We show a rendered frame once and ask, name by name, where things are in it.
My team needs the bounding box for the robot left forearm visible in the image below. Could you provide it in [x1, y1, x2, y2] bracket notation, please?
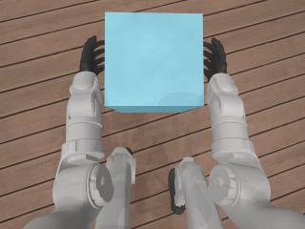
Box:
[52, 71, 105, 199]

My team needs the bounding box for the robot right hand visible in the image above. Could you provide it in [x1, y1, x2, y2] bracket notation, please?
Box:
[203, 37, 228, 82]

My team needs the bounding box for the robot right forearm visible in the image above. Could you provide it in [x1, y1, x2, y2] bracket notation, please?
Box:
[205, 73, 266, 175]

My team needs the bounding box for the robot right foot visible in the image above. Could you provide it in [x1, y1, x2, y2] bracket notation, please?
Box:
[168, 168, 185, 215]

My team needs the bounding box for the left robot upper arm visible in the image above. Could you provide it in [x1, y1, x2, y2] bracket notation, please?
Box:
[22, 162, 114, 229]

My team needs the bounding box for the right robot upper arm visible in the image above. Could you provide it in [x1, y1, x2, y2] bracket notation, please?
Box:
[207, 162, 305, 229]

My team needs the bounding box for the robot right thigh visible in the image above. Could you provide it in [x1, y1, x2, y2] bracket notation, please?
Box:
[174, 161, 225, 229]

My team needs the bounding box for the carton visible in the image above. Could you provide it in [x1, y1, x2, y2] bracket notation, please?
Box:
[104, 11, 204, 113]

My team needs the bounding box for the robot left hand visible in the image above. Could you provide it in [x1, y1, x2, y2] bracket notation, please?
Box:
[79, 35, 105, 75]

